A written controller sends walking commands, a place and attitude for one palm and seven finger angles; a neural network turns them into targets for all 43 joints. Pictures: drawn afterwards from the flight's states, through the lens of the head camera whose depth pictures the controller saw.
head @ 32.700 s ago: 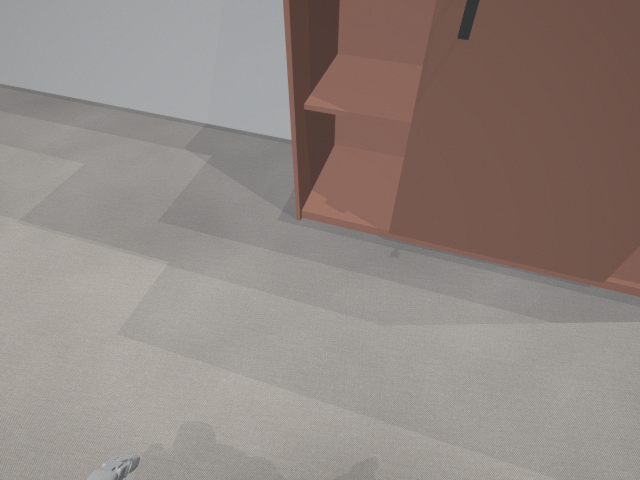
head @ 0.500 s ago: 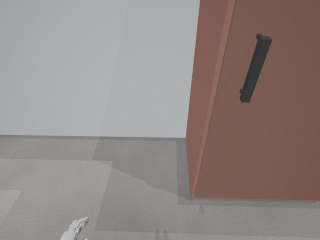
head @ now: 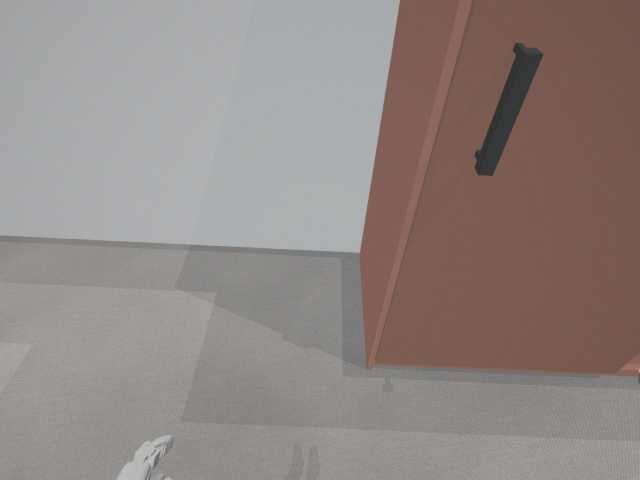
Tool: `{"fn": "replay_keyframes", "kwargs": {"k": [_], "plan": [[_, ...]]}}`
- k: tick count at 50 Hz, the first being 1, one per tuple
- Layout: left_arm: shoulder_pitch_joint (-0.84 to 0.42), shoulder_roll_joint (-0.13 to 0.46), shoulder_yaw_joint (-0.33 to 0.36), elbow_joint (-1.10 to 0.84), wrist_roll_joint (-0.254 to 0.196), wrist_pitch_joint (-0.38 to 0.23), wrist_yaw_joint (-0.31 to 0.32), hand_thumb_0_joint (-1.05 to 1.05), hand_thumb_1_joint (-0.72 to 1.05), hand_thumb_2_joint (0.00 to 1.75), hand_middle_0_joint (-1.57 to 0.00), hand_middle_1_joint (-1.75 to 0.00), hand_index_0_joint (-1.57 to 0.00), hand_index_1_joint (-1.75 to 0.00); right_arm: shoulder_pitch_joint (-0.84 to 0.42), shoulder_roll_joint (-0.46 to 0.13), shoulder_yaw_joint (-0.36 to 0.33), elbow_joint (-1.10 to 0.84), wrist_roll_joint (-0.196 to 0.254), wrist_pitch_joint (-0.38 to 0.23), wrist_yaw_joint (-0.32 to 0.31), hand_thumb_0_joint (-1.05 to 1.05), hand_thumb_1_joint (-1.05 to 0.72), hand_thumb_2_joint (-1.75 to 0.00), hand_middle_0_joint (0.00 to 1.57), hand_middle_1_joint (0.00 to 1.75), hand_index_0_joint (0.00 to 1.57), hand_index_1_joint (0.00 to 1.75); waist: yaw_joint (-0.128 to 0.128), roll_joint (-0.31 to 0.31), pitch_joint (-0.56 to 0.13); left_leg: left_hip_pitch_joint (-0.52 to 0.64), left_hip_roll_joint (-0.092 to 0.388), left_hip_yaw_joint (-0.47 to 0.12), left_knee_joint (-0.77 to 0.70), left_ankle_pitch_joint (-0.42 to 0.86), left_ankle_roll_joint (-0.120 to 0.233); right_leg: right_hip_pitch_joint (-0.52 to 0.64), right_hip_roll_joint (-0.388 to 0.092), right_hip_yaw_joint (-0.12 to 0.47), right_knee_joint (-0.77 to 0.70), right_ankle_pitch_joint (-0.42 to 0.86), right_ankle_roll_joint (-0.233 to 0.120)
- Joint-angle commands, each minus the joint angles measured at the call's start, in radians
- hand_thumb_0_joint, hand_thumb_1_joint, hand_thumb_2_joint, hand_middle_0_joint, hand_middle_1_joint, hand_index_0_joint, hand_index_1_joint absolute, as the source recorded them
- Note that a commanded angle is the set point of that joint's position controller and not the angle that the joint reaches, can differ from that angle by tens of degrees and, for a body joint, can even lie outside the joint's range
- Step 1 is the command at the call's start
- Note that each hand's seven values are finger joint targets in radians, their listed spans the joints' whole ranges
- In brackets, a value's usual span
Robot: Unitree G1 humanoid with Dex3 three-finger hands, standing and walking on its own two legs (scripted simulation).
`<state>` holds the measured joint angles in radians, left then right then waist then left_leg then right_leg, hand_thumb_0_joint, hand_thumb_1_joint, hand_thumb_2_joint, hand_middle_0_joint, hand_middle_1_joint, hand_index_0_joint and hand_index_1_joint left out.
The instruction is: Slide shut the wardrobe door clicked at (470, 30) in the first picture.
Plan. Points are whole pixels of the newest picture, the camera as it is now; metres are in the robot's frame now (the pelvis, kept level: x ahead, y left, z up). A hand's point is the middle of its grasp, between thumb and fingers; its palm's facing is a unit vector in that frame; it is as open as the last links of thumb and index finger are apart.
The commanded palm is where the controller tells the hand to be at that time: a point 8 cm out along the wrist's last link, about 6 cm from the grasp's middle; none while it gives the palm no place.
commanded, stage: stop stepping back and stand still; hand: right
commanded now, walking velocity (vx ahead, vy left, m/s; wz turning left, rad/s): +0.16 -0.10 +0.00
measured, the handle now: (500, 112) +0.64 -0.28 +0.19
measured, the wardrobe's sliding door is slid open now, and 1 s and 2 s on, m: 0.00 0.00 0.00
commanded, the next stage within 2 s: let the arm hang, fingers relaxed in 0.14 s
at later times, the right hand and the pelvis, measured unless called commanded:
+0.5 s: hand out of the picture +0.10 -0.20 -0.15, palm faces +0.06 +0.98 -0.17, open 7.4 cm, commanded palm none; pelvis +0.01 -0.02 -0.01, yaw -4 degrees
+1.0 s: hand out of the picture +0.03 -0.25 -0.16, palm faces +0.07 +0.96 -0.25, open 7.4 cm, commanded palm none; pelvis +0.03 -0.05 +0.01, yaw -3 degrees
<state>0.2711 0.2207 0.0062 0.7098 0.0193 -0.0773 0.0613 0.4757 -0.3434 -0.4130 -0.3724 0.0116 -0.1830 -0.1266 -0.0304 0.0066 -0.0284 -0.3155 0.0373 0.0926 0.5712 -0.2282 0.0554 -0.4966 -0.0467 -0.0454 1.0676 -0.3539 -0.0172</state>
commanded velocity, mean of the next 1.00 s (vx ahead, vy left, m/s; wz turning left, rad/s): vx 0.01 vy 0.00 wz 0.00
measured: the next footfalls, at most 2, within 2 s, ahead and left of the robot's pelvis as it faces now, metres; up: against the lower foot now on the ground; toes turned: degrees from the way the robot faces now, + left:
right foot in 0.14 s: +0.06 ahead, -0.15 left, +0.00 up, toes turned -8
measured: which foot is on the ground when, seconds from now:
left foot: down 0.00-1.00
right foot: up 0.00-0.12, down 0.14-1.00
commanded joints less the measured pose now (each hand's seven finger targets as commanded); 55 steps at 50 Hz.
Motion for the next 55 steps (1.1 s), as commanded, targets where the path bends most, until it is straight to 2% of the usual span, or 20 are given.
{"fn": "replay_keyframes", "kwargs": {"k": [1, 4, 5, 6, 7, 9, 11, 12, 13, 14, 15, 16, 19, 21, 22, 24, 25, 29, 36, 55], "plan": [[-0.128, 0.09, 0.032, -0.192, 0.003, -0.09, 0.038, 0.0, 0.9, 0.9, -0.2, -0.3, -0.2, -0.3, -0.158, -0.244, -0.088, -0.296, -0.003, -0.067, -0.032, 0.0, -0.9, -0.9, 0.2, 0.3, 0.2, 0.3, 0.035, 0.161, -0.021, -0.188, 0.232, -0.233, -0.386, -0.531, 0.071, 0.251, -0.003, -0.05, -0.304, -0.016, -0.018], [-0.1, 0.096, 0.031, -0.199, 0.012, -0.112, 0.048, 0.0, 0.9, 0.9, -0.2, -0.3, -0.2, -0.3, -0.152, -0.24, -0.092, -0.344, -0.006, -0.068, -0.056, 0.0, -0.9, -0.9, 0.2, 0.3, 0.2, 0.3, 0.042, -0.006, -0.045, -0.111, 0.171, -0.19, -0.22, -0.476, 0.057, 0.364, 0.042, -0.08, -0.588, -0.027, -0.029], [-0.092, 0.112, 0.039, -0.213, 0.008, -0.117, 0.051, 0.0, 0.9, 0.9, -0.2, -0.3, -0.2, -0.3, -0.133, -0.245, -0.105, -0.355, -0.001, -0.072, -0.059, 0.0, -0.9, -0.9, 0.2, 0.3, 0.2, 0.3, 0.046, -0.12, -0.049, -0.091, 0.122, -0.152, -0.051, -0.374, 0.029, 0.378, -0.009, 0.016, -0.701, -0.057, -0.049], [-0.102, 0.13, 0.041, -0.23, 0.007, -0.117, 0.045, 0.0, 0.9, 0.9, -0.2, -0.3, -0.2, -0.3, -0.131, -0.235, -0.113, -0.381, 0.001, -0.086, -0.065, 0.0, -0.9, -0.9, 0.2, 0.3, 0.2, 0.3, 0.039, -0.345, -0.038, -0.175, 0.006, -0.08, 0.182, -0.261, -0.018, 0.41, -0.168, 0.272, -0.802, -0.07, -0.116], [-0.103, 0.111, 0.035, -0.236, -0.002, -0.117, 0.033, 0.0, 0.9, 0.9, -0.2, -0.3, -0.2, -0.3, -0.149, -0.25, -0.12, -0.394, -0.013, -0.092, -0.07, 0.0, -0.9, -0.9, 0.2, 0.3, 0.2, 0.3, 0.036, -0.402, -0.001, -0.27, -0.037, -0.018, 0.334, -0.294, -0.05, 0.405, -0.293, 0.421, -0.844, 0.039, -0.173], [-0.099, 0.107, 0.044, -0.208, -0.01, -0.11, 0.017, 0.0, 0.9, 0.9, -0.2, -0.3, -0.2, -0.3, -0.044, -0.269, -0.171, -0.249, -0.005, -0.08, -0.055, 0.0, -0.9, -0.9, 0.2, 0.3, 0.2, 0.3, 0.033, -0.231, -0.01, -0.221, -0.009, -0.064, 0.384, -0.241, -0.055, 0.314, -0.275, 0.332, -0.806, 0.179, -0.171], [-0.106, 0.102, 0.04, -0.228, -0.015, -0.1, 0.002, 0.0, 0.9, 0.9, -0.2, -0.3, -0.2, -0.3, 0.007, -0.241, -0.156, -0.256, -0.004, -0.06, -0.046, 0.0, -0.9, -0.9, 0.2, 0.3, 0.2, 0.3, 0.024, -0.251, 0.011, -0.044, -0.001, -0.035, 0.182, -0.177, -0.061, 0.19, -0.214, 0.185, -0.728, 0.239, -0.135], [-0.147, 0.219, 0.086, -0.048, 0.011, -0.078, -0.059, 0.0, 0.9, 0.9, -0.2, -0.3, -0.2, -0.3, -0.012, 0.042, 0.283, 0.42, -0.07, 0.117, 0.098, 0.0, -0.9, -0.9, 0.2, 0.3, 0.2, 0.3, 0.049, -0.177, 0.007, -0.048, 0.045, -0.097, 0.041, 0.042, -0.071, 0.16, -0.107, 0.09, -0.483, 0.447, -0.058], [-0.082, 0.12, 0.068, -0.073, -0.01, -0.009, -0.062, 0.0, 0.9, 0.9, -0.2, -0.3, -0.2, -0.3, 0.049, 0.059, 0.301, 0.495, -0.058, 0.183, 0.115, 0.0, -0.9, -0.9, 0.2, 0.3, 0.2, 0.3, 0.008, -0.03, -0.09, 0.071, 0.136, -0.207, -0.021, 0.249, -0.028, 0.105, -0.059, 0.0, -0.377, 0.271, 0.0], [-0.07, 0.071, 0.051, -0.103, -0.009, 0.012, -0.063, 0.0, 0.9, 0.9, -0.2, -0.3, -0.2, -0.3, 0.042, 0.021, 0.311, 0.503, -0.066, 0.199, 0.12, 0.0, -0.9, -0.9, 0.2, 0.3, 0.2, 0.3, 0.023, 0.102, -0.09, 0.034, 0.253, -0.328, -0.11, 0.211, 0.013, 0.066, -0.004, -0.019, -0.31, -0.029, 0.04], [-0.032, 0.058, 0.039, -0.08, -0.001, 0.032, -0.065, 0.0, 0.9, 0.9, -0.2, -0.3, -0.2, -0.3, -0.026, -0.003, 0.299, 0.553, -0.06, 0.185, 0.131, 0.0, -0.9, -0.9, 0.2, 0.3, 0.2, 0.3, 0.037, 0.234, -0.061, 0.002, 0.286, -0.34, -0.169, 0.167, 0.044, 0.05, 0.011, 0.003, -0.259, -0.206, 0.036], [0.007, 0.066, 0.029, -0.079, -0.003, 0.058, -0.067, 0.0, 0.9, 0.9, -0.2, -0.3, -0.2, -0.3, -0.086, -0.038, 0.298, 0.584, -0.057, 0.19, 0.136, 0.0, -0.9, -0.9, 0.2, 0.3, 0.2, 0.3, 0.056, 0.291, -0.016, -0.074, 0.286, -0.306, -0.202, -0.035, 0.053, 0.087, 0.021, 0.014, -0.263, -0.231, 0.024], [-0.013, 0.116, 0.039, -0.047, 0.019, 0.08, -0.069, 0.0, 0.9, 0.9, -0.2, -0.3, -0.2, -0.3, -0.168, -0.03, 0.321, 0.728, -0.053, 0.187, 0.122, 0.0, -0.9, -0.9, 0.2, 0.3, 0.2, 0.3, 0.053, 0.435, 0.075, -0.042, 0.213, -0.235, -0.14, 0.297, 0.057, 0.093, 0.028, 0.017, -0.322, -0.101, 0.009], [0.032, 0.113, 0.036, 0.0, 0.015, 0.087, -0.072, 0.0, 0.9, 0.9, -0.2, -0.3, -0.2, -0.3, -0.213, -0.034, 0.34, 0.824, -0.045, 0.194, 0.119, 0.0, -0.9, -0.9, 0.2, 0.3, 0.2, 0.3, 0.077, 0.324, 0.047, -0.064, 0.163, -0.172, -0.08, 0.256, 0.006, 0.231, 0.01, 0.045, -0.492, 0.125, -0.001], [0.027, 0.125, 0.032, 0.026, 0.014, 0.083, -0.071, 0.0, 0.9, 0.9, -0.2, -0.3, -0.2, -0.3, -0.22, -0.018, 0.351, 0.868, -0.038, 0.2, 0.121, 0.0, -0.9, -0.9, 0.2, 0.3, 0.2, 0.3, 0.07, 0.16, 0.055, -0.106, 0.11, -0.137, -0.067, 0.087, -0.034, 0.27, -0.029, 0.1, -0.544, 0.236, -0.014], [-0.044, 0.13, 0.016, 0.064, 0.021, 0.081, -0.072, 0.0, 0.9, 0.9, -0.2, -0.3, -0.2, -0.3, -0.231, 0.007, 0.362, 0.971, -0.034, 0.208, 0.114, 0.0, -0.9, -0.9, 0.2, 0.3, 0.2, 0.3, 0.036, -0.136, 0.104, -0.035, 0.034, -0.103, -0.095, -0.182, -0.062, 0.125, -0.093, 0.172, -0.694, 0.018, -0.034], [-0.047, 0.13, 0.014, 0.078, 0.02, 0.081, -0.069, 0.0, 0.9, 0.9, -0.2, -0.3, -0.2, -0.3, -0.223, -0.008, 0.363, 1.021, -0.036, 0.209, 0.113, 0.0, -0.9, -0.9, 0.2, 0.3, 0.2, 0.3, 0.029, -0.214, 0.134, 0.028, 0.021, -0.095, -0.079, -0.154, -0.054, 0.048, -0.091, 0.198, -0.748, -0.1, -0.039], [0.005, 0.091, 0.02, 0.141, 0.021, 0.082, -0.048, 0.0, 0.9, 0.9, -0.2, -0.3, -0.2, -0.3, -0.134, 0.049, 0.346, 1.19, -0.032, 0.192, 0.112, 0.0, -0.9, -0.9, 0.2, 0.3, 0.2, 0.3, 0.016, -0.277, 0.0, 0.149, 0.021, -0.09, -0.126, -0.066, -0.031, 0.109, -0.051, 0.125, -0.745, -0.145, -0.029], [0.077, 0.081, 0.02, 0.239, 0.003, 0.077, -0.039, 0.0, 0.9, 0.9, -0.2, -0.3, -0.2, -0.3, -0.178, 0.031, 0.37, 1.353, -0.026, 0.177, 0.11, 0.0, -0.9, -0.9, 0.2, 0.3, 0.2, 0.3, 0.033, 0.001, 0.028, 0.134, 0.061, -0.1, -0.199, 0.055, -0.029, 0.226, -0.067, 0.099, -0.728, 0.095, -0.02], [-0.025, 0.117, 0.023, 0.352, 0.002, 0.066, -0.04, 0.0, 0.9, 0.9, -0.2, -0.3, -0.2, -0.3, -0.273, -0.006, 0.372, 1.468, -0.029, 0.165, 0.1, 0.0, -0.9, -0.9, 0.2, 0.3, 0.2, 0.3, 0.03, -0.012, 0.073, 0.142, 0.076, -0.119, -0.22, 0.13, -0.043, 0.315, -0.072, 0.076, -0.77, 0.233, -0.011]]}}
